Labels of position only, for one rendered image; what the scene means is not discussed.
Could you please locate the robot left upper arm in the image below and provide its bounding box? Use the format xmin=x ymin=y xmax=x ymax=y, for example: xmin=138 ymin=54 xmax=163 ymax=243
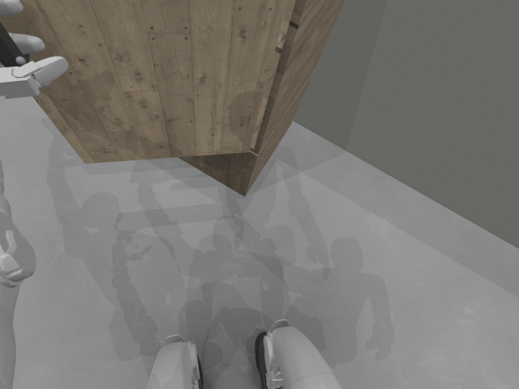
xmin=0 ymin=214 xmax=36 ymax=389

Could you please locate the handle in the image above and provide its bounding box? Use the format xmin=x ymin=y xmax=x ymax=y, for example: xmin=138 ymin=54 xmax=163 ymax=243
xmin=0 ymin=22 xmax=33 ymax=75

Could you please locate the robot right foot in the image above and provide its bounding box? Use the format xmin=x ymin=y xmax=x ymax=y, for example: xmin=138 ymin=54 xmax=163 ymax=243
xmin=255 ymin=332 xmax=282 ymax=389

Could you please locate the cupboard door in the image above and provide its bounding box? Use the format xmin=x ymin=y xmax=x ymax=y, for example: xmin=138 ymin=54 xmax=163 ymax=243
xmin=0 ymin=0 xmax=288 ymax=164

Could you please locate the robot left hand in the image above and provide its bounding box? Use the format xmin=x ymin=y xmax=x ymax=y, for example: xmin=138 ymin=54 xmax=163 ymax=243
xmin=0 ymin=0 xmax=68 ymax=99

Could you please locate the robot right shin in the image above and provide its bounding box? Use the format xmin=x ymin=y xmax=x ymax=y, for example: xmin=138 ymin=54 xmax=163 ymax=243
xmin=264 ymin=319 xmax=290 ymax=389

